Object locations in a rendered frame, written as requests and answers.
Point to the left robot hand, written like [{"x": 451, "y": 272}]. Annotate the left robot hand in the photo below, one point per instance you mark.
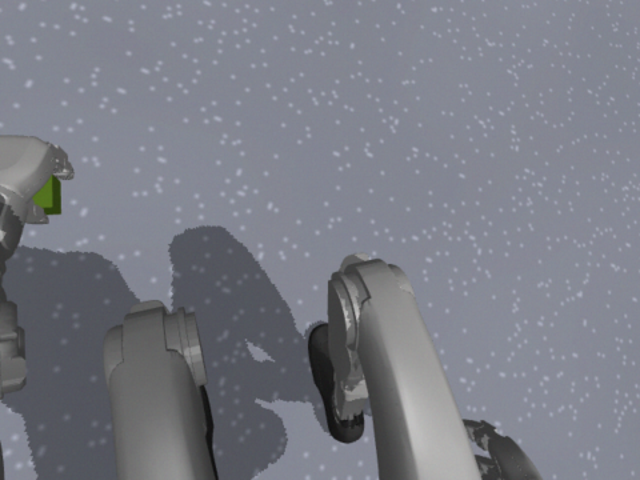
[{"x": 26, "y": 164}]

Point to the right robot hand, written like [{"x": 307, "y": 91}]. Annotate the right robot hand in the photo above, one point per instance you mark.
[{"x": 508, "y": 461}]

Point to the right robot foot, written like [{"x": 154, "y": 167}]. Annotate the right robot foot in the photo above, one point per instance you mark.
[{"x": 323, "y": 374}]

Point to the left robot foot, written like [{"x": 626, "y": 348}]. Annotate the left robot foot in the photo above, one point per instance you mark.
[{"x": 210, "y": 427}]

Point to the left robot arm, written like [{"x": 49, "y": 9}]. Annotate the left robot arm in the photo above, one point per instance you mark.
[{"x": 13, "y": 214}]

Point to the small box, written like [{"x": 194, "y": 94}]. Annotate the small box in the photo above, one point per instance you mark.
[{"x": 49, "y": 197}]

